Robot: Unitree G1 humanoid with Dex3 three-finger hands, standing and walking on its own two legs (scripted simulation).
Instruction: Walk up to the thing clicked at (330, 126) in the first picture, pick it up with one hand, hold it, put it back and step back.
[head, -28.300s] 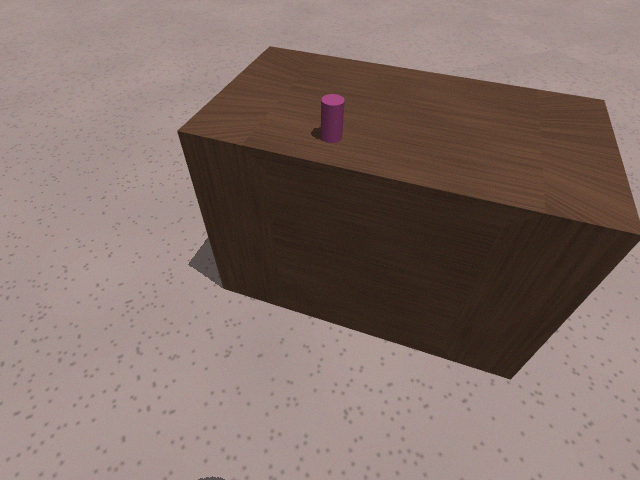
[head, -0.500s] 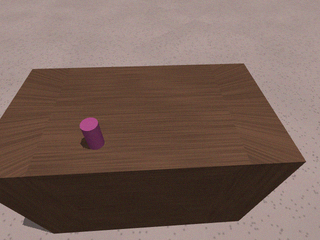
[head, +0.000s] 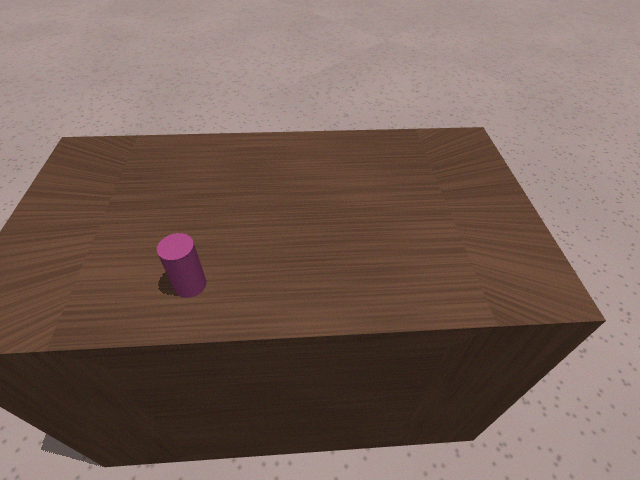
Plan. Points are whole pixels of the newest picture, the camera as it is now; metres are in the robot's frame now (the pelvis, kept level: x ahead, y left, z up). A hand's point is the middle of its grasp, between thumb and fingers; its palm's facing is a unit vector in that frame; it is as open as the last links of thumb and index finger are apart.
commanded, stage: stand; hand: left
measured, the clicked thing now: (183, 266) +0.45 +0.22 -0.03
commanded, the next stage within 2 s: step back in 0.32 s
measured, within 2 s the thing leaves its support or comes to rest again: neither
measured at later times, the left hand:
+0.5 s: hand out of the picture +0.07 +0.27 -0.16, palm faces -0.01 -0.92 -0.39, open 7.4 cm
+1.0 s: hand out of the picture -0.03 +0.28 -0.18, palm faces +0.07 -0.92 -0.39, open 7.4 cm
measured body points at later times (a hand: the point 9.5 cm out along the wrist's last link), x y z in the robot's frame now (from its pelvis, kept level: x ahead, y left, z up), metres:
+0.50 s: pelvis -0.03 -0.01 -0.01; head +0.02 -0.01 +0.43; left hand +0.07 +0.32 -0.14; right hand +0.07 -0.32 -0.14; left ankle +0.01 +0.14 -0.75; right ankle -0.02 -0.13 -0.74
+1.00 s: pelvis -0.14 +0.00 -0.04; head -0.06 +0.01 +0.41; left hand -0.03 +0.32 -0.15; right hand -0.01 -0.31 -0.16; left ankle -0.16 +0.12 -0.75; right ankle -0.04 -0.13 -0.75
